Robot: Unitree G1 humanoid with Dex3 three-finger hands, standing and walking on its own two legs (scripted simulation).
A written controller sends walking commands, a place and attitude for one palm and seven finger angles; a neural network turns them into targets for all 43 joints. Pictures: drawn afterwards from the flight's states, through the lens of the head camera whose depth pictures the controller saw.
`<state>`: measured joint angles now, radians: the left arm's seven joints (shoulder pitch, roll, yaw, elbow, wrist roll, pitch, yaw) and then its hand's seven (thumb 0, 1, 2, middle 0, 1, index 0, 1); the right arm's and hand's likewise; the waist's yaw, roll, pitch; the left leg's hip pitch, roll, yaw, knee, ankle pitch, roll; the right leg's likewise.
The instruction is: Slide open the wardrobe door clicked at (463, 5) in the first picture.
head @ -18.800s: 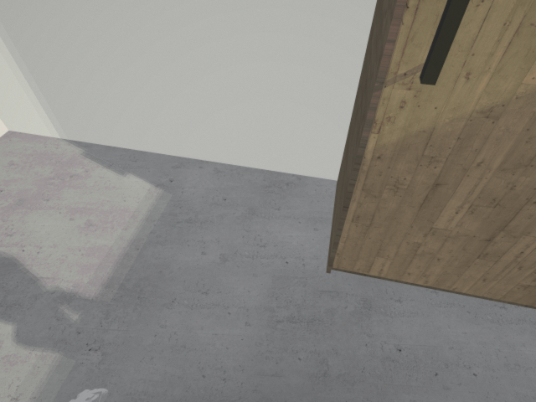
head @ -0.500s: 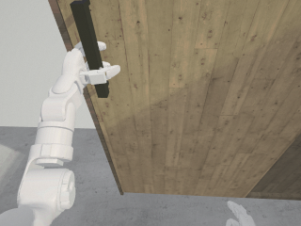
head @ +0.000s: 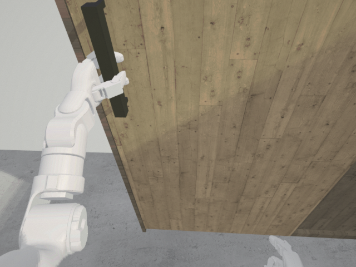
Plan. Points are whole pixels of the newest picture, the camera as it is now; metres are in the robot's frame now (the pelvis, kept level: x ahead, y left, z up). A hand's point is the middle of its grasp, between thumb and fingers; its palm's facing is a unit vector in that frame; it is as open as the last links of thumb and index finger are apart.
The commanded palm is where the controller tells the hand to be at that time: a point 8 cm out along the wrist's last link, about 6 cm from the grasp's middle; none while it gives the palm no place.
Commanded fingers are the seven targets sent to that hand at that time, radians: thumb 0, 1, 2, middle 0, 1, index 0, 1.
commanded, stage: grip the handle and tug to test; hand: left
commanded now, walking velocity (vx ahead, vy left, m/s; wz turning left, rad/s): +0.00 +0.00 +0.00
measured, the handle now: (112, 64) +0.46 +0.18 +0.26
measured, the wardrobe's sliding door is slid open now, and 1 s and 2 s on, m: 0.00 0.00 0.02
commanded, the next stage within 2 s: tug the door sideways, standing still in 0.46 s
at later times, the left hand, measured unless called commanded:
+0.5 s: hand (118, 85) +0.41 +0.15 +0.24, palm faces +0.05 -1.00 -0.02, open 6.4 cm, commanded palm +0.35 +0.20 +0.25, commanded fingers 0.00 0.90 0.90 -0.45 -1.40 -0.45 -1.40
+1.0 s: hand (118, 84) +0.41 +0.15 +0.24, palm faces +0.10 -0.99 -0.04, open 6.3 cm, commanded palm +0.39 +0.15 +0.25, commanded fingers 0.00 0.90 0.90 -0.45 -1.40 -0.45 -1.40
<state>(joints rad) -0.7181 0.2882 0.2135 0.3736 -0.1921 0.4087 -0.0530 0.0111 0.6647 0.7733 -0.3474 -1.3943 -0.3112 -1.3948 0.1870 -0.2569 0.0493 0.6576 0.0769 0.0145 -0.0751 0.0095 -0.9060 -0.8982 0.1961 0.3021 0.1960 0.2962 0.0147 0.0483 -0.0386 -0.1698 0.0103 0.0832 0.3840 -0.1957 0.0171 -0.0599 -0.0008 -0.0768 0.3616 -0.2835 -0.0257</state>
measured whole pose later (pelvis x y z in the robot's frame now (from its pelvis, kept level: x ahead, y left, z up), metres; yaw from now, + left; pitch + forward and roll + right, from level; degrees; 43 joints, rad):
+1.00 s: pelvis +0.03 +0.00 +0.00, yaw +5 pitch +0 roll +0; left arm -0.67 0.17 0.12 0.15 -0.16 0.52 0.00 0.00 0.67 0.82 -0.33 -1.39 -0.27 -1.39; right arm 0.11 -0.23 0.05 0.65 0.05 0.02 -0.06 0.01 -0.91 -0.90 0.20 0.30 0.20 0.30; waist 0.07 0.05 -0.05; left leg -0.17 -0.02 -0.01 0.41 -0.24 0.02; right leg -0.05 -0.01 -0.07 0.41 -0.32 -0.02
